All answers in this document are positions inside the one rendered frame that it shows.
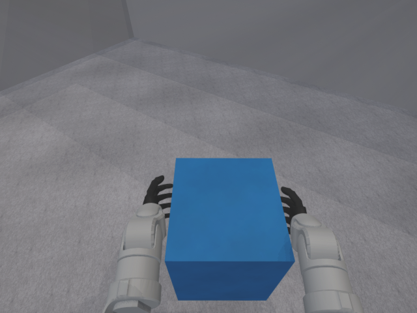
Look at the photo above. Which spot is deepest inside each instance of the carton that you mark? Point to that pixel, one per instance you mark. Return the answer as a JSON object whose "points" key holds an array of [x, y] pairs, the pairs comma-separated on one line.
{"points": [[227, 238]]}

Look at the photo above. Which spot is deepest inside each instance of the robot right hand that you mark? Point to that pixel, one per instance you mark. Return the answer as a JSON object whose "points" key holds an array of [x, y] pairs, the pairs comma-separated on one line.
{"points": [[295, 204]]}

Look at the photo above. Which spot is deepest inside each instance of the robot left forearm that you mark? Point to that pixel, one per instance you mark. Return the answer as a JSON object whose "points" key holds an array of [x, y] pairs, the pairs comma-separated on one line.
{"points": [[136, 288]]}

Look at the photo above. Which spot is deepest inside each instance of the robot right forearm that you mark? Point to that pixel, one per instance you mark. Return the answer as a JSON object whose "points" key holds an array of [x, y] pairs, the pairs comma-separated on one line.
{"points": [[323, 269]]}

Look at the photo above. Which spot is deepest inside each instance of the robot left hand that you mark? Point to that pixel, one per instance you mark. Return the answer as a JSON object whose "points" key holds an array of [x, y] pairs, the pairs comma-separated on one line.
{"points": [[152, 193]]}

